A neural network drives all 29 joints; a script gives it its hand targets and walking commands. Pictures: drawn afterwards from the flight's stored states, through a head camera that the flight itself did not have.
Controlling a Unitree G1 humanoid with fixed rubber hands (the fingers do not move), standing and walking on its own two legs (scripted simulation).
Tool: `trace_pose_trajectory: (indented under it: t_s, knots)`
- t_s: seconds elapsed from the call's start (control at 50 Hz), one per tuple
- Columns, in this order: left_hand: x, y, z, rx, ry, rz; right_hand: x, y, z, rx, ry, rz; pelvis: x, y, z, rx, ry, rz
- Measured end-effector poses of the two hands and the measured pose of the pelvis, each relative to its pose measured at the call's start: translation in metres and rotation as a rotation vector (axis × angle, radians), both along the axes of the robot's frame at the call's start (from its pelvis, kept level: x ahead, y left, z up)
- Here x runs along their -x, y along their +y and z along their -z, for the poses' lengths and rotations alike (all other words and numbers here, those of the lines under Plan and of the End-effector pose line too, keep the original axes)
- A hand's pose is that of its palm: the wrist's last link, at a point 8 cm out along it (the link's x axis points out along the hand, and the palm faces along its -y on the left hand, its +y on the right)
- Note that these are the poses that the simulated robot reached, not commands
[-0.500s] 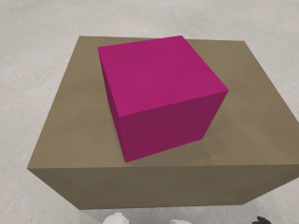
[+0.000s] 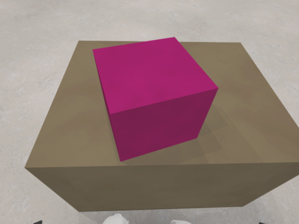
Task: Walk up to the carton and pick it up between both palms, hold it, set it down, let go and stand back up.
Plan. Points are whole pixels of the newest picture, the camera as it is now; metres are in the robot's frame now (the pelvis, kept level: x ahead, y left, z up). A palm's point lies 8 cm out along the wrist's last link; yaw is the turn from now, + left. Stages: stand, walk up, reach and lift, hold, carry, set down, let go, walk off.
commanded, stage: walk up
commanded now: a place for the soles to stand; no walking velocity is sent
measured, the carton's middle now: (148, 97) +0.50 +0.02 +0.03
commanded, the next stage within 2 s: none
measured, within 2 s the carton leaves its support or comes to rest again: neither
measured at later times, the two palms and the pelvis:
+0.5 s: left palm out of the picture +0.08 +0.32 -0.09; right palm out of the picture +0.07 -0.32 -0.09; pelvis -0.01 +0.00 +0.00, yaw +0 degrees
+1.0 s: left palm out of the picture +0.08 +0.29 -0.09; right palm out of the picture +0.08 -0.34 -0.09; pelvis +0.00 -0.02 +0.00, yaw +1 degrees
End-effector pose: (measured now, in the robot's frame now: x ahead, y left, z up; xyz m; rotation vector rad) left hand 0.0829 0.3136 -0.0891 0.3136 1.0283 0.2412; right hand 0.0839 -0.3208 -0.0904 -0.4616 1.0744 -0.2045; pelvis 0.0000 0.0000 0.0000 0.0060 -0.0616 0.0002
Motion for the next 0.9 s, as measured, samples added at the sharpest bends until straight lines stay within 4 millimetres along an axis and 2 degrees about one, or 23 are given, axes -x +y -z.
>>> trace_pose_trajectory:
  t_s: [0.12,0.2,0.38,0.5,0.58,0.68,0.78,0.9]
  knots:
    - [0.001,0.006,0.004,0.01,-0.001,0.0,0.001,0.006,-0.003,0.01,0.0,0.0,0.001,0.007,0.001,0.01,-0.001,0.0]
    - [0.0,0.01,0.004,0.016,0.009,-0.004,0.008,0.009,-0.006,0.015,0.006,0.003,0.001,0.011,-0.001,0.014,-0.002,0.001]
    - [0.004,-0.003,0.0,0.004,-0.011,-0.003,0.012,-0.003,0.0,0.002,0.006,0.003,0.007,-0.002,0.0,0.002,-0.01,-0.002]
    - [0.004,0.002,0.002,0.012,-0.014,-0.002,0.011,0.003,-0.003,0.01,0.003,0.003,0.007,0.004,0.0,0.01,-0.01,-0.002]
    - [0.003,0.005,0.003,0.017,-0.002,-0.006,0.022,0.004,-0.005,0.013,0.017,0.006,0.006,0.006,-0.001,0.012,-0.011,0.0]
    - [0.003,-0.002,0.0,0.005,0.014,0.001,0.031,-0.007,-0.003,0.01,0.044,0.012,0.006,-0.005,-0.002,0.005,0.0,0.001]
    - [0.006,-0.017,-0.002,-0.01,0.006,-0.007,0.024,-0.02,0.009,-0.008,0.07,0.001,0.004,-0.021,0.002,-0.004,0.012,-0.016]
    - [0.003,-0.023,-0.002,-0.004,0.01,-0.01,0.003,-0.022,0.008,-0.014,0.041,-0.012,-0.001,-0.024,0.001,-0.007,0.02,-0.018]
